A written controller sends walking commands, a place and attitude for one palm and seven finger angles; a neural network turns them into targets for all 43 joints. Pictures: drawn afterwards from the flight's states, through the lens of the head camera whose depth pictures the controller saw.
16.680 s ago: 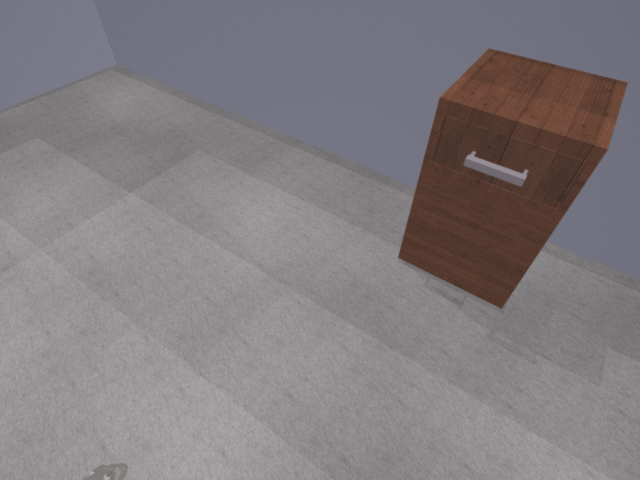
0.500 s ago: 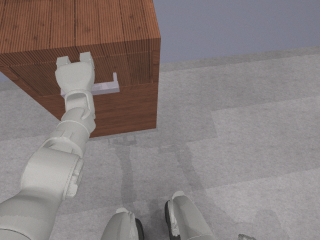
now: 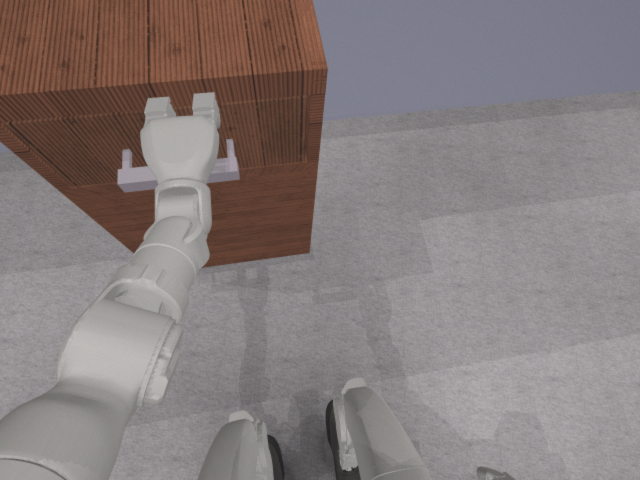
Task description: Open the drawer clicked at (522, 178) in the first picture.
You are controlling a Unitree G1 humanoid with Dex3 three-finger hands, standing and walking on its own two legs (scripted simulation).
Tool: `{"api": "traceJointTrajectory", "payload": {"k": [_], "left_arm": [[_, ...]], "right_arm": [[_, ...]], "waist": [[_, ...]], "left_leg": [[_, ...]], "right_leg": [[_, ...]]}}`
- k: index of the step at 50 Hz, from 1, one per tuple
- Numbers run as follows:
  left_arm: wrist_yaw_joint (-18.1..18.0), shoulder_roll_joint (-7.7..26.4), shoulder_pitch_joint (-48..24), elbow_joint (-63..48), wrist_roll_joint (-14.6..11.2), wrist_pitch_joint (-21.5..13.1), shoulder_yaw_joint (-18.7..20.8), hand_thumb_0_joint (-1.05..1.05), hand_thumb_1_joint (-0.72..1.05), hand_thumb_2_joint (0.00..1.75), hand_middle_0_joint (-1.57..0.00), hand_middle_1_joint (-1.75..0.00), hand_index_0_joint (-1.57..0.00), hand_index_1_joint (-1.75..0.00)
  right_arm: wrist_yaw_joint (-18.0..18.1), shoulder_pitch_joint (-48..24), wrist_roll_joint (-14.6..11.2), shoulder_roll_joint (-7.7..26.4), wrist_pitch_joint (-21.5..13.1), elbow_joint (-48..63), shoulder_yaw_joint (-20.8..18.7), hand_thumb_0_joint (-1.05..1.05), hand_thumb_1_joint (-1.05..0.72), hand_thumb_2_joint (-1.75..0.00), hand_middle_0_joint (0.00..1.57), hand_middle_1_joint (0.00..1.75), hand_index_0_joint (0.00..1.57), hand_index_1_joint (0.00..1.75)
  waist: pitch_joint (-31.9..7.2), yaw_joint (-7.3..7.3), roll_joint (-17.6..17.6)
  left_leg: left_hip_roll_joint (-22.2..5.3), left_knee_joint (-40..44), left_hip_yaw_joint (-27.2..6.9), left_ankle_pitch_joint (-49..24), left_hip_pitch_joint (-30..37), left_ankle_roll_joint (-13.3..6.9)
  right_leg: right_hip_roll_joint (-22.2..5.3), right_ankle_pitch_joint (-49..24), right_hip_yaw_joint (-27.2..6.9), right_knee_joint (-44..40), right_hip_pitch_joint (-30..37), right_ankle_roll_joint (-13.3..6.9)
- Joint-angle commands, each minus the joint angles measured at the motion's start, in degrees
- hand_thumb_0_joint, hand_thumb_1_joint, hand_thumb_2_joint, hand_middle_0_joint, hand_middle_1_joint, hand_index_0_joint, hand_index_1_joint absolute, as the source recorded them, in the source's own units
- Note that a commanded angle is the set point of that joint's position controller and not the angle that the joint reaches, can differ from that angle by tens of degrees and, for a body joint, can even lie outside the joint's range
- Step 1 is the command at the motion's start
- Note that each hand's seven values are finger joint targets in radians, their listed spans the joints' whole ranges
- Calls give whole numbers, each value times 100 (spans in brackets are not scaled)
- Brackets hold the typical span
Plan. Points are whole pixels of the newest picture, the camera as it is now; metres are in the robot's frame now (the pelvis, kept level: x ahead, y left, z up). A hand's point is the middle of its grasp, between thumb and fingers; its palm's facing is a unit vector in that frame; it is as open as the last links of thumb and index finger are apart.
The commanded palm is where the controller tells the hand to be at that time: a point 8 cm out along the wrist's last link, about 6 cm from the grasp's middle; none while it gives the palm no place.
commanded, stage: move the hooked fingers above the handle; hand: left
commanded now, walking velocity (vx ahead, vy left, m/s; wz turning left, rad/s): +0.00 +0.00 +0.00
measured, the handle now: (180, 162) +0.57 +0.13 -0.09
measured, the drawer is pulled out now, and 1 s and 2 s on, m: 0.00 0.00 0.00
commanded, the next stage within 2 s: none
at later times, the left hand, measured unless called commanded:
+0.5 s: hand (193, 174) +0.52 +0.10 -0.04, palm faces -0.01 -0.10 -0.99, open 13.8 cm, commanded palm +0.51 +0.11 +0.03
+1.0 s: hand (159, 176) +0.51 +0.14 -0.02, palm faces -0.12 +0.00 -0.99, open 13.7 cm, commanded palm +0.50 +0.12 +0.03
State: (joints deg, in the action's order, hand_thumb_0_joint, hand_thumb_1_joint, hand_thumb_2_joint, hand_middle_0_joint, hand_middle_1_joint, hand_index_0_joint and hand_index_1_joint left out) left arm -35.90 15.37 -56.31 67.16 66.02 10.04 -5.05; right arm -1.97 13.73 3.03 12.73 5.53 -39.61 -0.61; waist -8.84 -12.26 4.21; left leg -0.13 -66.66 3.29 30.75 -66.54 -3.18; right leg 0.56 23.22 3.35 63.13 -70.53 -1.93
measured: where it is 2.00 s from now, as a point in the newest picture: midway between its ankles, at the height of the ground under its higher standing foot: (309, 478)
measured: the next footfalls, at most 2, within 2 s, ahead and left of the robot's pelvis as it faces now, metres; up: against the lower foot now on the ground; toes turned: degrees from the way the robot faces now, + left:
none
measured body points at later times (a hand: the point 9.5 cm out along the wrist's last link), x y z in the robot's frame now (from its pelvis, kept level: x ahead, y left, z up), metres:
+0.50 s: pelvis +0.01 -0.01 -0.01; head +0.17 +0.00 +0.41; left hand +0.51 +0.10 +0.01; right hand +0.01 -0.28 -0.13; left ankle -0.01 +0.09 -0.64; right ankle +0.05 -0.10 -0.64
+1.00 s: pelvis +0.01 -0.01 +0.01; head +0.15 -0.02 +0.44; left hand +0.51 +0.13 +0.03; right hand +0.03 -0.28 -0.12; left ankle -0.01 +0.09 -0.64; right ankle +0.05 -0.10 -0.64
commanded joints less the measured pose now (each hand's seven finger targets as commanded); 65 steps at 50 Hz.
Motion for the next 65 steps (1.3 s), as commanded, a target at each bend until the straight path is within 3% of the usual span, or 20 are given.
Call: {"api": "traceJointTrajectory", "payload": {"k": [1,3,6,11,16,20,22,26,29,33,37,38,44,48,51,53,55,60,63,65], "left_arm": [[210,2224,-2864,-998,-435,676,562,0,-50,30,-30,-120,-30,-120],[501,2036,-2467,-794,-553,582,409,0,-50,30,-30,-120,-30,-120],[781,1724,-2211,-521,-535,195,170,0,-50,30,-30,-120,-30,-120],[1019,946,-1970,-308,-370,-500,-328,0,-50,30,-30,-120,-30,-120],[898,429,-2448,-774,-381,-965,-536,0,-50,30,-30,-120,-30,-120],[408,1091,-3107,-1786,-185,-1220,10,0,-50,30,-30,-120,-30,-120],[88,1434,-3224,-2060,-56,-1155,305,0,-50,30,-30,-120,-30,-120],[-411,1711,-2877,-1408,53,-402,612,0,-50,30,-30,-120,-30,-120],[-388,1843,-2881,-1185,-21,179,576,0,-50,30,-30,-120,-30,-120],[3,2141,-2725,-1085,-287,513,600,0,-50,30,-30,-120,-30,-120],[522,2026,-2371,-858,-532,337,398,0,-50,30,-30,-120,-30,-120],[615,2096,-2195,-866,-588,207,478,0,-50,30,-30,-120,-30,-120],[863,1272,-1647,-515,-331,-489,-74,0,-50,30,-30,-120,-30,-120],[837,624,-1853,-597,-332,-768,-435,0,-50,30,-30,-120,-30,-120],[704,827,-2459,-1192,-373,-986,-233,0,-50,30,-30,-120,-30,-120],[534,998,-2885,-1744,-276,-1161,-119,0,-50,30,-30,-120,-30,-120],[310,1119,-3034,-1980,-116,-1201,-26,0,-50,30,-30,-120,-30,-120],[-290,1401,-2847,-1365,-18,-579,334,0,-50,30,-30,-120,-30,-120],[-267,1562,-2525,-586,-116,143,378,0,-50,30,-30,-120,-30,-120],[-142,1780,-2634,-683,-149,358,418,0,-50,30,-30,-120,-30,-120]], "right_arm": [[218,893,-91,952,-53,364,-212,0,-90,-90,20,30,20,30],[261,907,-115,949,-74,388,-177,0,-90,-90,20,30,20,30],[332,971,-134,936,-165,423,-135,0,-90,-90,20,30,20,30],[274,1222,-106,949,-397,418,-255,0,-90,-90,20,30,20,30],[139,1465,-15,955,-507,262,-445,0,-90,-90,20,30,20,30],[97,1540,94,979,-470,204,-529,0,-90,-90,20,30,20,30],[85,1512,139,971,-402,165,-531,0,-90,-90,20,30,20,30],[25,1251,161,942,-223,108,-431,0,-90,-90,20,30,20,30],[0,1163,90,977,-133,150,-368,0,-90,-90,20,30,20,30],[107,1034,-27,957,-55,260,-277,0,-90,-90,20,30,20,30],[244,998,-98,942,-105,339,-198,0,-90,-90,20,30,20,30],[261,1023,-107,947,-130,372,-181,0,-90,-90,20,30,20,30],[247,1197,-93,926,-347,383,-251,0,-90,-90,20,30,20,30],[150,1377,-63,914,-459,316,-390,0,-90,-90,20,30,20,30],[127,1425,-10,945,-478,234,-476,0,-90,-90,20,30,20,30],[114,1522,48,953,-474,173,-532,0,-90,-90,20,30,20,30],[110,1485,88,936,-428,149,-541,0,-90,-90,20,30,20,30],[46,1309,145,941,-259,53,-455,0,-90,-90,20,30,20,30],[-9,1176,81,986,-149,64,-358,0,-90,-90,20,30,20,30],[16,1139,26,1019,-113,148,-320,0,-90,-90,20,30,20,30]], "waist": [[-4019,60,-131],[-3722,96,-161],[-2935,-21,-603],[-2332,-193,-421],[-2733,-291,145],[-3936,-122,776],[-4213,-63,930],[-3932,18,543],[-3827,14,375],[-3985,64,-28],[-3422,23,-430],[-3370,98,-583],[-2464,-18,-484],[-2487,-156,-156],[-3050,-187,149],[-3684,-150,535],[-3905,-118,720],[-3642,-76,489],[-3404,-24,294],[-3455,-6,12]], "left_leg": [[181,1062,-332,-2093,1401,2],[183,1154,-299,-1863,1319,-18],[161,1181,-287,-1414,1009,-55],[138,970,-313,-1204,990,-31],[80,708,-555,-1777,1611,39],[61,485,-711,-2667,2309,146],[37,417,-763,-3147,2534,237],[92,451,-551,-3085,1918,160],[109,657,-408,-2729,1660,100],[176,942,-277,-2336,1430,12],[188,1103,-192,-1752,1085,-46],[199,1108,-187,-1678,989,-54],[181,934,-174,-1305,844,-24],[170,817,-266,-1464,1158,14],[146,697,-420,-1860,1599,36],[125,614,-553,-2370,2131,73],[102,562,-619,-2717,2407,132],[123,577,-544,-2773,2007,144],[143,738,-398,-2508,1593,106],[154,859,-323,-2279,1399,52]], "right_leg": [[52,-2236,-401,-872,3883,98],[51,-2048,-427,-981,3872,112],[48,-1599,-461,-1097,3550,124],[88,-1127,-381,-996,2569,44],[109,-1193,-221,-699,1762,-25],[104,-1696,-207,-420,1809,-46],[107,-1947,-157,-330,1831,-47],[95,-2318,-187,-349,2356,-33],[83,-2422,-247,-550,2887,8],[63,-2604,-393,-835,3872,78],[37,-2255,-550,-1095,4094,143],[29,-2199,-572,-1105,4166,147],[67,-1535,-535,-1070,3109,79],[104,-1395,-388,-954,2492,23],[106,-1549,-322,-764,2303,-7],[101,-1799,-282,-625,2206,-21],[105,-1916,-238,-545,2085,-33],[116,-2030,-177,-530,2265,-22],[109,-2121,-213,-630,2704,0],[97,-2209,-298,-765,3170,37]]}}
